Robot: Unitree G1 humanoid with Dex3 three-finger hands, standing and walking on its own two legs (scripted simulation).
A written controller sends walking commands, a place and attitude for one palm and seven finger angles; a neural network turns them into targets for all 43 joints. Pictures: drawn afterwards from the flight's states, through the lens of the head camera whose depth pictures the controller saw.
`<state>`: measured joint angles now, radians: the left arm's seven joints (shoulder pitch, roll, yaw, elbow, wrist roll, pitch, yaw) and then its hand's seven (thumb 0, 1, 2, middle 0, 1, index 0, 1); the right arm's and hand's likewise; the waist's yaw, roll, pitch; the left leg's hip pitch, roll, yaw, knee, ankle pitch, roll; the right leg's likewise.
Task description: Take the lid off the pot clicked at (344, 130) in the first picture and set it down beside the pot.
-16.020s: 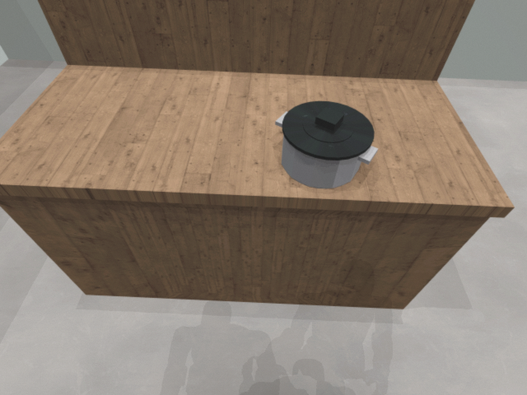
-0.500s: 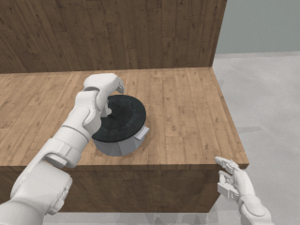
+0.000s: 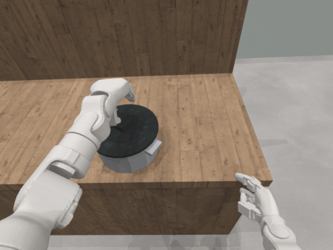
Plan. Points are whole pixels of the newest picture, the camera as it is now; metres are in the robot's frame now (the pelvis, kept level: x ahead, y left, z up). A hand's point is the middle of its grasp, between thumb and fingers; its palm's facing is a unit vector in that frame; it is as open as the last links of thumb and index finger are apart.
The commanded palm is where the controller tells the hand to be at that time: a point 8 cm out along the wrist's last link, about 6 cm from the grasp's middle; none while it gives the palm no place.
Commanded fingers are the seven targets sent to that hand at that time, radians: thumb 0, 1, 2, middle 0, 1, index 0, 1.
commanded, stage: lower the open fingers around the knob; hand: left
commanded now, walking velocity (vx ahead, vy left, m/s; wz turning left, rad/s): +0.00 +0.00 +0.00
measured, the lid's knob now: (122, 122) +0.46 +0.14 +0.05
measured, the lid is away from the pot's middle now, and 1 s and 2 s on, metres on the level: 0.00 0.00 0.01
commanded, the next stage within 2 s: close the fingers and squeeze the knob in 0.96 s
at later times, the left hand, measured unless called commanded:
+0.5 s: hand (118, 120) +0.43 +0.14 +0.09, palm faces -0.28 -0.06 -0.96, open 10.0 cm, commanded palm +0.42 +0.15 +0.15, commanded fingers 0.00 -0.28 1.41 -0.84 -0.08 -0.84 -0.08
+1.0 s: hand (120, 124) +0.43 +0.14 +0.07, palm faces -0.29 -0.05 -0.96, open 10.0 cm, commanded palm +0.41 +0.14 +0.13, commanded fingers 0.00 -0.28 1.41 -0.84 -0.08 -0.84 -0.08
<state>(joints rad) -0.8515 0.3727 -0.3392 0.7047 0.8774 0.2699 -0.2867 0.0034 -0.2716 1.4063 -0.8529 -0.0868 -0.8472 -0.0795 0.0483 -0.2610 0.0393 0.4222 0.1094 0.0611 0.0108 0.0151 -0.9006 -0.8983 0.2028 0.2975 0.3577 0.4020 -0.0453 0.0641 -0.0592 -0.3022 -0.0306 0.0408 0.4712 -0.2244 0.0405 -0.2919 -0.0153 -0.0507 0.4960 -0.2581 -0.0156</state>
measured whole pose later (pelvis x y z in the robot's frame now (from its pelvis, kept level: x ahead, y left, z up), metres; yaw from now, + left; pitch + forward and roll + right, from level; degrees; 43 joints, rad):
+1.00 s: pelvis +0.01 +0.02 +0.00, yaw -1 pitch +6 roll +0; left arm -0.77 0.30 -0.35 0.78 0.90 0.25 -0.16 0.01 -0.27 1.41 -0.85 -0.09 -0.85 -0.08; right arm 0.06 -0.26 0.00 0.40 0.11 0.07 0.03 0.02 -0.90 -0.90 0.20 0.30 0.36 0.41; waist -0.05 0.06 -0.10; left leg -0.36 -0.04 0.06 0.52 -0.26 0.06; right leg -0.35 -0.02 -0.03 0.52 -0.27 0.00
